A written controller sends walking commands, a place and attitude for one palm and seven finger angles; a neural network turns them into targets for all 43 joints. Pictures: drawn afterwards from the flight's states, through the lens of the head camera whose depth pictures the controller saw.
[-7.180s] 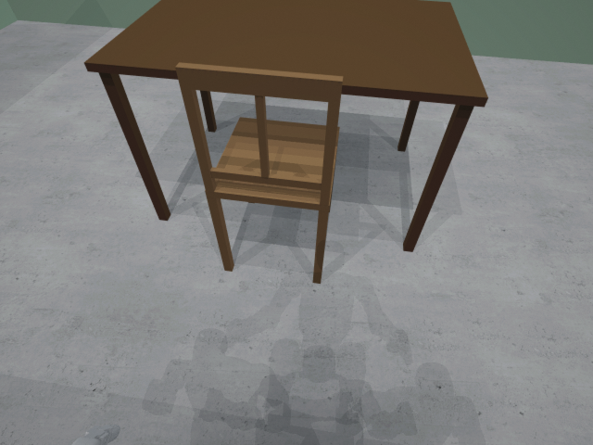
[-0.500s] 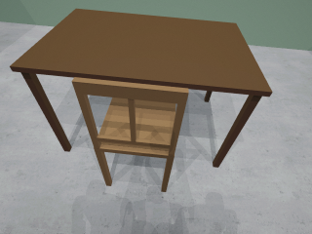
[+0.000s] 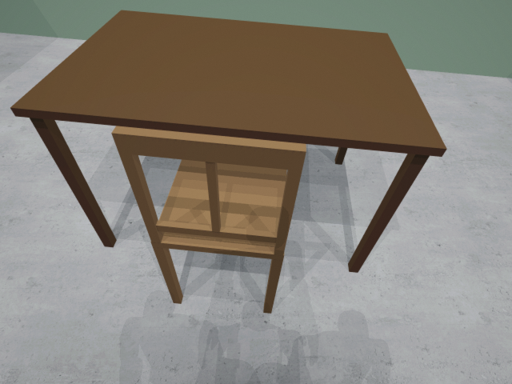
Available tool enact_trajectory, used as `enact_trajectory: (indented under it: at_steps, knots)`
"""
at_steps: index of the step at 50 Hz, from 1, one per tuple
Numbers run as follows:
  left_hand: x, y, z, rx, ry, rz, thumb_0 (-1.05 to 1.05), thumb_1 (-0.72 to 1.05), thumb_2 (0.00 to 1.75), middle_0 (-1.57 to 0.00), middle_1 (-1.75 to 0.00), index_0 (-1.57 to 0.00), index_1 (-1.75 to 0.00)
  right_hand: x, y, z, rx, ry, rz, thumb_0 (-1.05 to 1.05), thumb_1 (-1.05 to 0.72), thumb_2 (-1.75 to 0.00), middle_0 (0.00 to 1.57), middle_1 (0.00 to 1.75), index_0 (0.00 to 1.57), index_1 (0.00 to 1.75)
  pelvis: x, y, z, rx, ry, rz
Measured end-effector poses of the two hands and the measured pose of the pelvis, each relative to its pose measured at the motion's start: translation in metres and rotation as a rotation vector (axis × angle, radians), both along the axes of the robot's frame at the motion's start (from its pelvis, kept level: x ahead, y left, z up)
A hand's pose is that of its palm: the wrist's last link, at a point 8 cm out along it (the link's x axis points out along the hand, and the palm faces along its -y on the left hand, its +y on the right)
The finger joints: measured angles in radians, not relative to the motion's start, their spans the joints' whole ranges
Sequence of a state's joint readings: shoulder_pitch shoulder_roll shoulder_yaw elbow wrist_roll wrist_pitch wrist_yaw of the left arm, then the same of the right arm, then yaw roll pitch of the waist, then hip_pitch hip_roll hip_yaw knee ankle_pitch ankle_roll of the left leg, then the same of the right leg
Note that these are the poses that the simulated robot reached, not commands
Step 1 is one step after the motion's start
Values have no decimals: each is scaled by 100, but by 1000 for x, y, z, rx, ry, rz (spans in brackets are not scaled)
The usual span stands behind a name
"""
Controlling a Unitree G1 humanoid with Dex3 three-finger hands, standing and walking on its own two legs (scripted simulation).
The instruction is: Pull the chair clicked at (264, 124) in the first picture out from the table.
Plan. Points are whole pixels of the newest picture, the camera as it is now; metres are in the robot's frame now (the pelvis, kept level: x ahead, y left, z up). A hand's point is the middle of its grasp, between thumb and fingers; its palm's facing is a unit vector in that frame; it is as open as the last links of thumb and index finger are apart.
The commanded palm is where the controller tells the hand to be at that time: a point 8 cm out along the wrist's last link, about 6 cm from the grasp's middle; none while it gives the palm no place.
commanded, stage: look again from close up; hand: left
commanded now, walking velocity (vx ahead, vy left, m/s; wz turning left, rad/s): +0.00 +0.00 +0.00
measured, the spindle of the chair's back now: (214, 198) +0.55 +0.13 -0.11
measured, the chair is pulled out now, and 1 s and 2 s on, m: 0.00 0.00 0.00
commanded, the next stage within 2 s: shuffle to correct the standing spot in 0.30 s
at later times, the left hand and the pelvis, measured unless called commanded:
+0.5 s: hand out of the picture -0.02 +0.14 -0.18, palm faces +0.04 -0.99 -0.13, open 7.3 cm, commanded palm none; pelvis +0.02 -0.01 +0.00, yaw +0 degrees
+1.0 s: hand out of the picture +0.03 +0.12 -0.19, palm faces +0.06 -0.99 -0.12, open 7.3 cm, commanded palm none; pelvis +0.10 -0.02 -0.01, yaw -1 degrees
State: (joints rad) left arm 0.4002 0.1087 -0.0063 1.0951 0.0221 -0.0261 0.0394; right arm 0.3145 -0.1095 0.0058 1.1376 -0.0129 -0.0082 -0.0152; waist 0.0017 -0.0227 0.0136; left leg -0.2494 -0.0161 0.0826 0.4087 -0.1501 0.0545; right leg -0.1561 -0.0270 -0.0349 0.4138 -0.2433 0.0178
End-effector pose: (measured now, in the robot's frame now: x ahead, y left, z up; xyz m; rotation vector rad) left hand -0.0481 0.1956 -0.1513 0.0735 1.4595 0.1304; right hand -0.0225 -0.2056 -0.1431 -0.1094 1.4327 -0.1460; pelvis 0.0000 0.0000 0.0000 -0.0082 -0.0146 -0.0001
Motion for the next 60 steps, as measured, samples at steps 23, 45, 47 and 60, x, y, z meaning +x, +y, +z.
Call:
enact_trajectory:
  at_steps: [23,45,47,60]
  knots:
    - [20,-7,0,1,-13,-2,0,91,90,-20,-30,-20,-30,14,-6,0,-2,0,5,1,-92,-90,19,30,20,30,14,-6,0,5,-3,-3]
    - [40,-26,-12,-8,103,76,0,91,90,-20,-30,-20,-30,94,-29,-15,-28,0,26,2,-92,-90,20,30,20,30,89,-22,-18,5,21,6]
    - [48,-28,-13,-21,130,57,0,91,90,-20,-30,-20,-30,110,-32,-12,-52,-43,15,2,-93,-90,20,30,20,30,97,-21,-18,12,11,-7]
    - [170,-19,-4,83,-86,-10,2,94,90,-20,-30,-20,-30,136,-42,-21,16,8,5,1,-92,-90,20,30,20,30,123,-46,-13,18,-8,15]
